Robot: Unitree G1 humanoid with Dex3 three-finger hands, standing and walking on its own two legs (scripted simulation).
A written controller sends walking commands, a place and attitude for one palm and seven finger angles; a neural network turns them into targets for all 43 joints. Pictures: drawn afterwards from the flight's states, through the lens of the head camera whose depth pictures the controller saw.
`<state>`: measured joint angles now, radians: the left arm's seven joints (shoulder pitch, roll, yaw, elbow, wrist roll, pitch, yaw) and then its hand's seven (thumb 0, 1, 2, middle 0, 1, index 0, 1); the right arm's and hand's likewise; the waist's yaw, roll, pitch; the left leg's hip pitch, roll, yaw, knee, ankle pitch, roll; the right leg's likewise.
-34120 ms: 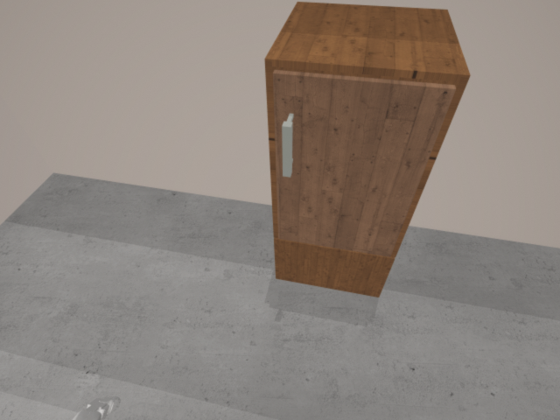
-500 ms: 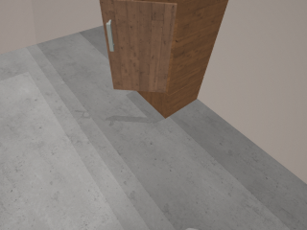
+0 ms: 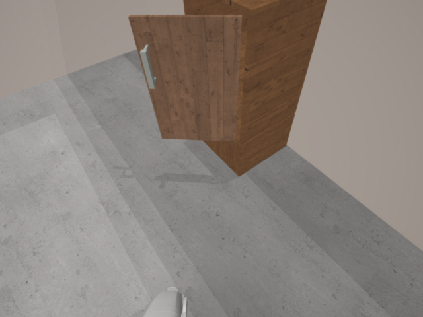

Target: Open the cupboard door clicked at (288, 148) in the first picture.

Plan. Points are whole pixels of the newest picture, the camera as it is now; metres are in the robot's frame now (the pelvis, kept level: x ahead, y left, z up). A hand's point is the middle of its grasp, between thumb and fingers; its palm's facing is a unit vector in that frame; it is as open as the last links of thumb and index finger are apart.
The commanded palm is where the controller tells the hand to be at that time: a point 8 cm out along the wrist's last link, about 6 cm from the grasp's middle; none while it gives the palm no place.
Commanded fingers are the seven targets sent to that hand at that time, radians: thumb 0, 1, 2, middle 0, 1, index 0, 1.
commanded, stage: take the last steps up to it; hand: left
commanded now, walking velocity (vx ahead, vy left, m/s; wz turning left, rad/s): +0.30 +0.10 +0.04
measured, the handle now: (149, 67) +0.94 +0.30 -0.05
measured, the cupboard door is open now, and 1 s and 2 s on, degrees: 48 48 48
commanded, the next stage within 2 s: come to a stop and stand still in 0.72 s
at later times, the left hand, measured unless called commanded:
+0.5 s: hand (116, 271) +0.24 +0.26 -0.18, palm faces +0.06 -0.98 -0.18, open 7.4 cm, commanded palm none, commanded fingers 0.00 0.90 0.90 -0.20 -0.30 -0.20 -0.30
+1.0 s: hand (149, 205) +0.42 +0.22 -0.18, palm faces -0.01 -0.97 -0.23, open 7.1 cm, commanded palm none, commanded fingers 0.00 0.90 0.90 -0.20 -0.30 -0.20 -0.30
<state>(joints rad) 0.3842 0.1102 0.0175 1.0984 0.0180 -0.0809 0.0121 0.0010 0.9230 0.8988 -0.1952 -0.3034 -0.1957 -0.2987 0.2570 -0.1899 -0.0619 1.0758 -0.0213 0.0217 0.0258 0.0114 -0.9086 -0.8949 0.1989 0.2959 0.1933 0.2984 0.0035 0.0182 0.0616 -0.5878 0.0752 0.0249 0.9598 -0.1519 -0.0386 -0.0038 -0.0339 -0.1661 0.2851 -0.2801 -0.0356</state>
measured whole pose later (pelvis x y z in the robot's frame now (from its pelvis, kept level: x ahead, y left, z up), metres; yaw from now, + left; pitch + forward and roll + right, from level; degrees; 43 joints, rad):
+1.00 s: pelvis +0.34 +0.04 -0.01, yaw -2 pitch +0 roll +0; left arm 0.16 0.17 0.05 1.01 0.01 -0.04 0.04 -0.03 0.96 0.90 -0.20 -0.30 -0.20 -0.30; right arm 0.26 -0.13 -0.03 1.09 0.00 0.02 -0.02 0.01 -0.91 -0.89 0.20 0.30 0.20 0.30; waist -0.02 -0.01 0.11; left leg -0.43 0.05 0.03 0.89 -0.39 -0.05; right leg -0.23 -0.01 -0.14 0.46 -0.23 -0.06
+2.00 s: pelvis +0.32 +0.01 -0.01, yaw -3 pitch -1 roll +0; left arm 0.24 0.16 0.01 1.11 0.00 0.01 0.03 0.01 0.93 0.90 -0.20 -0.30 -0.20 -0.30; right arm 0.29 -0.13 -0.02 1.16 -0.01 0.02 -0.03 0.01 -0.91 -0.89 0.20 0.30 0.20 0.30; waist -0.02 -0.02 0.06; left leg -0.25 0.05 0.00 0.46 -0.20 -0.04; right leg -0.09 0.01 -0.06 0.44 -0.34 -0.03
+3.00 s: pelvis +0.33 +0.04 -0.02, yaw -3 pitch -1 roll +0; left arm 0.30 0.20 0.02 0.98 0.02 0.00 0.05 0.00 0.91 0.90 -0.20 -0.30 -0.20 -0.30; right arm 0.23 -0.19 -0.03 1.00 -0.02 0.00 -0.03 0.01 -0.91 -0.89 0.20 0.30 0.20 0.30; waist 0.00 -0.01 0.05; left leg -0.29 0.02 0.02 0.59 -0.29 -0.01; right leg -0.12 -0.02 -0.04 0.55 -0.41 0.00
